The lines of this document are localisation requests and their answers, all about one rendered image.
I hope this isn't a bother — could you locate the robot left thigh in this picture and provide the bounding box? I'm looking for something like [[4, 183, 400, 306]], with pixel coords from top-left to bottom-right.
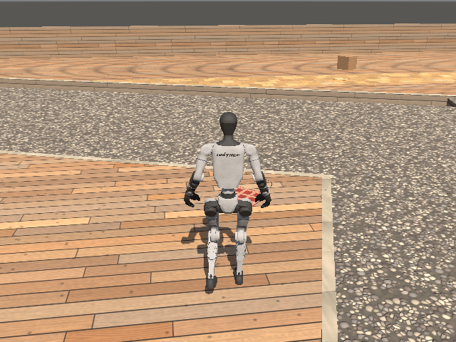
[[204, 198, 220, 242]]

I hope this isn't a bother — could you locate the right robot foot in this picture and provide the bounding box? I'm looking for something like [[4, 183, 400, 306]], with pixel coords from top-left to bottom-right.
[[233, 267, 243, 285]]

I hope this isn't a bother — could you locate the robot left forearm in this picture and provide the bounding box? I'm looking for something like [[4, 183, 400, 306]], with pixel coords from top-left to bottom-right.
[[185, 171, 200, 196]]

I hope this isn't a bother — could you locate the right robot hand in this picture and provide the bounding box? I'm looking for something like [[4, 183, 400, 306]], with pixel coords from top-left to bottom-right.
[[255, 194, 271, 208]]

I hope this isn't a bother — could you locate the robot right forearm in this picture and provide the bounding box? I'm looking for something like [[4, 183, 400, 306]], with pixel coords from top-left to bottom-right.
[[256, 171, 269, 197]]

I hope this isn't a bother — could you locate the right robot upper arm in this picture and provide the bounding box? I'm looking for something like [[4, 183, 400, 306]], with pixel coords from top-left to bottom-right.
[[243, 143, 264, 182]]

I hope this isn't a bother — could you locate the left robot upper arm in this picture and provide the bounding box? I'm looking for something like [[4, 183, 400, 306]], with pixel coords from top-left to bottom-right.
[[193, 143, 214, 182]]

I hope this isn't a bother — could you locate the left robot hand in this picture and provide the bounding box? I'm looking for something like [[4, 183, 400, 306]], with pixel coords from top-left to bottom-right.
[[184, 193, 200, 207]]

